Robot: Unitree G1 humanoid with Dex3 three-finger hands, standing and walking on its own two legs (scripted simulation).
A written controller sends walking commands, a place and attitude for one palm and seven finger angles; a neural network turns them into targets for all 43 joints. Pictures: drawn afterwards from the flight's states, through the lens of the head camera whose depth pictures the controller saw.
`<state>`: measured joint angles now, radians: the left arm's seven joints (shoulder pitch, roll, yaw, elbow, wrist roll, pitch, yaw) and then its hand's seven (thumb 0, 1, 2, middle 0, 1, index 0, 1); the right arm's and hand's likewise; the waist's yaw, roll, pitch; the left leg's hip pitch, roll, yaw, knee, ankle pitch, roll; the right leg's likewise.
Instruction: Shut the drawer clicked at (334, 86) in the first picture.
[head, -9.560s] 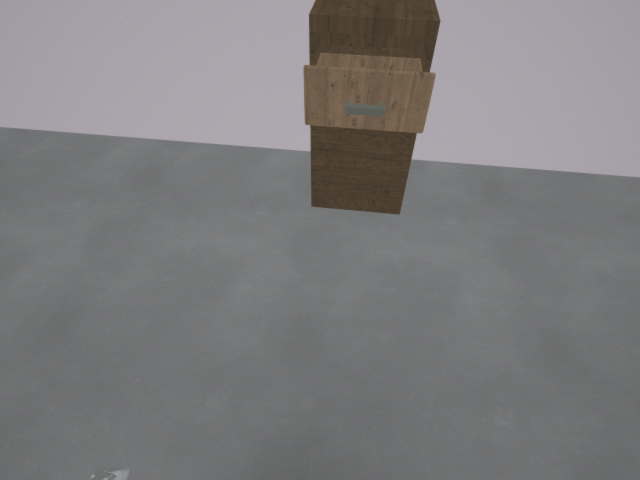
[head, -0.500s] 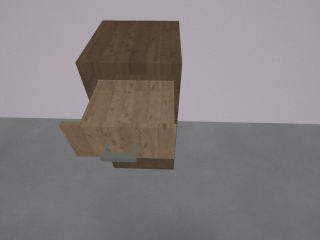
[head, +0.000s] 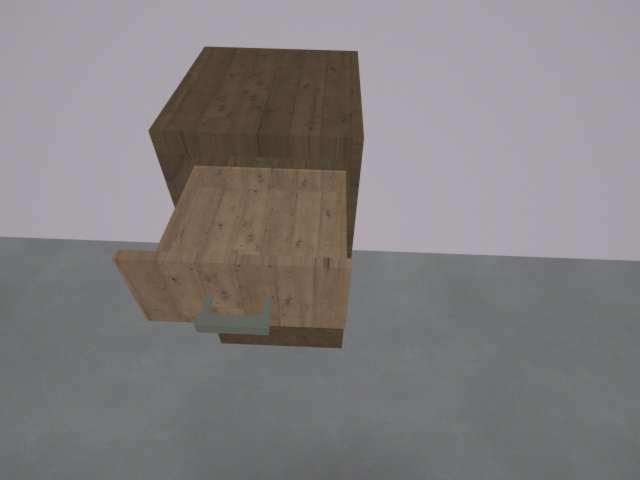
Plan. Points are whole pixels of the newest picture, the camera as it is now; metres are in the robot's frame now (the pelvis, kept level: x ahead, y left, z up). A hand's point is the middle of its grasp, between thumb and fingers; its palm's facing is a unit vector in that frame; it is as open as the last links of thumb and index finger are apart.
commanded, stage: look again from close up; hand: left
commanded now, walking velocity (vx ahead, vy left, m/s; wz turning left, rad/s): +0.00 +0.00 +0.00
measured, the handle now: (235, 313) +0.39 +0.17 -0.08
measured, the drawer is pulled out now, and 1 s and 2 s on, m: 0.29 0.29 0.29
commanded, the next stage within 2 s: shuffle to correct the standing spot in 0.18 s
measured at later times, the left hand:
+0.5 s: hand out of the picture +0.03 +0.14 -0.18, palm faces +0.01 -0.99 -0.16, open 7.4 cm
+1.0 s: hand out of the picture +0.08 +0.14 -0.17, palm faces +0.02 -0.97 -0.25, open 7.3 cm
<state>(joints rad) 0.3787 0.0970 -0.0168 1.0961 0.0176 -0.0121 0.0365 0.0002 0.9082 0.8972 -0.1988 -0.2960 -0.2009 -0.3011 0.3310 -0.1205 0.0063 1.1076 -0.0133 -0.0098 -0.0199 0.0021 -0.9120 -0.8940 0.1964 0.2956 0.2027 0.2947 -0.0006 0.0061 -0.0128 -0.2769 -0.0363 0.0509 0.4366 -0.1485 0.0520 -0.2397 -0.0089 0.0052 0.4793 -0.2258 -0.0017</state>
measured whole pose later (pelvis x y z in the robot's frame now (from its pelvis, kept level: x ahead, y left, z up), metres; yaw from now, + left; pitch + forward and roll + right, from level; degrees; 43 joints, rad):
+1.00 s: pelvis +0.06 -0.04 +0.00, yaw -1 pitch -1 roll +1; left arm 0.29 0.15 -0.01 1.06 0.01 -0.01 0.06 0.01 0.91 0.90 -0.20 -0.30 -0.20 -0.30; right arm 0.22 -0.18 0.00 1.08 0.00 -0.01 -0.04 0.01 -0.92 -0.89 0.20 0.30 0.20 0.29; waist 0.01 0.01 0.02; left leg -0.17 -0.01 0.05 0.43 -0.24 0.00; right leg -0.14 0.02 0.00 0.49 -0.32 -0.04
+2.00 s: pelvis +0.07 +0.00 +0.00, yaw -1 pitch -1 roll +0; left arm 0.30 0.15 -0.02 1.10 0.01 0.00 0.04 0.00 0.91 0.90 -0.20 -0.30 -0.20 -0.30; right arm 0.24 -0.17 0.02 1.11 -0.01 -0.03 -0.03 0.00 -0.92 -0.89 0.20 0.30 0.20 0.29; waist 0.00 -0.02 0.02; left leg -0.17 -0.03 0.06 0.44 -0.26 0.04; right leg -0.12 -0.01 0.01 0.45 -0.32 0.00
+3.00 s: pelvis +0.06 -0.02 +0.00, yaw +1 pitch -1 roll +1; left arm 0.51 0.19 0.00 0.41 -0.11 0.00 0.12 0.04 0.97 0.90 -0.22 -0.32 -0.22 -0.32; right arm 0.35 -0.20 0.02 0.95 0.04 -0.19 -0.07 0.01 -0.92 -0.89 0.20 0.30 0.21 0.30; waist 0.00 0.02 0.00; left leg -0.22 -0.02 0.04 0.49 -0.26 0.02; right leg -0.17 0.00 -0.01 0.52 -0.33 -0.02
